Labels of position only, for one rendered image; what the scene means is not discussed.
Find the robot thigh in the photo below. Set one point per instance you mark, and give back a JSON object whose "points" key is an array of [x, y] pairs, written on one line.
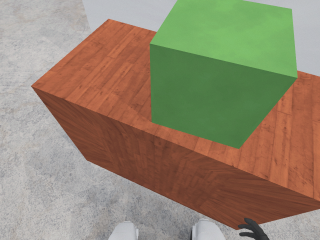
{"points": [[206, 230], [125, 231]]}

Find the carton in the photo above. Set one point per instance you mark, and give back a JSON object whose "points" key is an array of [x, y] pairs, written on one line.
{"points": [[218, 67]]}

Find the right robot hand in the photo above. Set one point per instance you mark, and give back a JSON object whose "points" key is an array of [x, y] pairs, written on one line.
{"points": [[257, 232]]}

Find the robot right thigh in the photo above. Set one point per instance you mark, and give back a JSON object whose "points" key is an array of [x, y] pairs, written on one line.
{"points": [[206, 230]]}

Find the pedestal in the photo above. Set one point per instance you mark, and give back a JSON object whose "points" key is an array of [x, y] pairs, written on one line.
{"points": [[100, 94]]}

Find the robot left thigh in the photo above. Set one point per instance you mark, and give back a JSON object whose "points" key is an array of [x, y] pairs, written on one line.
{"points": [[125, 231]]}

